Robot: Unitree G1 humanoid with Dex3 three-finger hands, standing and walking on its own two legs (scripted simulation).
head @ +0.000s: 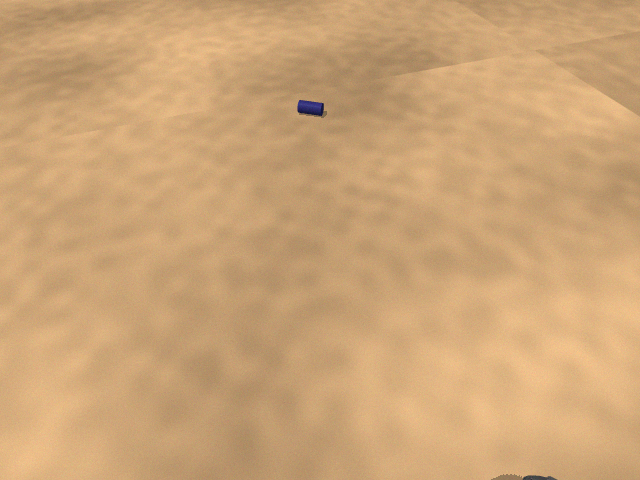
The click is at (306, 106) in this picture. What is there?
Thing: lying can
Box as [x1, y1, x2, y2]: [297, 100, 323, 115]
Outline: 299,100 297,108 298,112 318,115 322,114 322,103
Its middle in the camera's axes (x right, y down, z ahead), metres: -0.05 -0.79 +2.26
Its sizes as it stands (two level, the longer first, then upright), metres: 0.141 0.072 0.072
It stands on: the floor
